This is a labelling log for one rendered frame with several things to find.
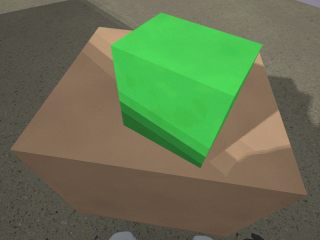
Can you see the carton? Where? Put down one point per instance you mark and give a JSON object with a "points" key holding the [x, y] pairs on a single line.
{"points": [[177, 82]]}

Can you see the pedestal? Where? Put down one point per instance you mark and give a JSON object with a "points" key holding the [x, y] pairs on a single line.
{"points": [[78, 144]]}

